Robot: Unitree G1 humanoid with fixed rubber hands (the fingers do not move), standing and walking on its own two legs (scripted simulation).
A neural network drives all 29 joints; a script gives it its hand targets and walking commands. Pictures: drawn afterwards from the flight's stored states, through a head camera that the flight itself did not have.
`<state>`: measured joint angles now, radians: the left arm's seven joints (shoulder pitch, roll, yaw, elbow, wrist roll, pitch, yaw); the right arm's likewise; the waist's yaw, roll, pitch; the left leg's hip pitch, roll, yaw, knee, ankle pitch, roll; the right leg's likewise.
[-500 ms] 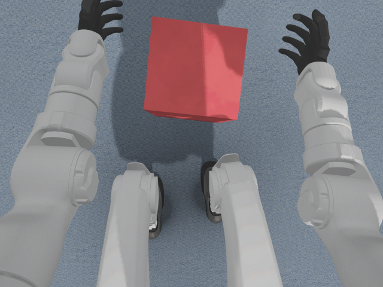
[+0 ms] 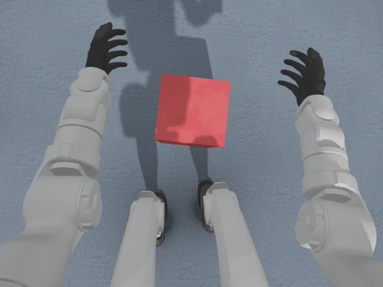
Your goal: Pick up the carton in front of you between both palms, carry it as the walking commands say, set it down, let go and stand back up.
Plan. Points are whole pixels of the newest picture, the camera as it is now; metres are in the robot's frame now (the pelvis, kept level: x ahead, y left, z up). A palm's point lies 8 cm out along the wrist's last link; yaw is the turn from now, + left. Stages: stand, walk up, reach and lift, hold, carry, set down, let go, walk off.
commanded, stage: set down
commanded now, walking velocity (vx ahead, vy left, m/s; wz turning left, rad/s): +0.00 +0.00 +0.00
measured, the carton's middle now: (190, 116) +0.48 -0.05 -0.48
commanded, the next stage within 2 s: let go in 0.04 s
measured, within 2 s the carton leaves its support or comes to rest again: neither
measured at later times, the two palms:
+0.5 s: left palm (50, 125) +0.40 +0.17 +0.02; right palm (370, 137) +0.35 -0.27 +0.02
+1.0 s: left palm out of the picture +0.26 +0.24 +0.11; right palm out of the picture +0.25 -0.23 +0.11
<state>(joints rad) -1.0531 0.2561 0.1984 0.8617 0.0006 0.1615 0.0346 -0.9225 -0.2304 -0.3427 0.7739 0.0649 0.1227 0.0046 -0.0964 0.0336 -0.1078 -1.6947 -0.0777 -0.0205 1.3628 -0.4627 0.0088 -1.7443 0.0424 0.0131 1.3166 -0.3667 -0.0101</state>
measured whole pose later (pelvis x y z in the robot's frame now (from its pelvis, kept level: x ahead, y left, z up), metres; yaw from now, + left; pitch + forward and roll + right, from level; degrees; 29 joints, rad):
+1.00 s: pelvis +0.09 +0.01 +0.17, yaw -1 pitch +0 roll -1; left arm 0.22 0.20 0.05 0.45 0.01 0.06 -0.05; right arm 0.24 -0.22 -0.04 0.43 0.01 0.07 0.07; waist 0.00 0.01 0.05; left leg -0.15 -0.05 -0.05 0.44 -0.30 0.04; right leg -0.21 0.04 0.05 0.43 -0.23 -0.01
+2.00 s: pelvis +0.14 -0.01 +0.16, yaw -4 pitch +4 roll +0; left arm 0.33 0.24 0.00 0.82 0.02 -0.03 0.03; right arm 0.37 -0.27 0.01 0.74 -0.02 -0.02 -0.05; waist -0.02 0.02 -0.09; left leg -0.19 0.00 0.02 0.58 -0.45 0.01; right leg -0.30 0.08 0.07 0.62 -0.38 -0.04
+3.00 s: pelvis +0.11 +0.00 +0.17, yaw -6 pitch -1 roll +0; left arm 0.35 0.14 -0.04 1.14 0.01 0.01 0.04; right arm 0.42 -0.16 0.04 1.11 -0.02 0.00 -0.06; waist -0.01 0.01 0.00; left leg -0.10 0.00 0.06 0.47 -0.36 0.02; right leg -0.22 0.07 0.10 0.52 -0.28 -0.03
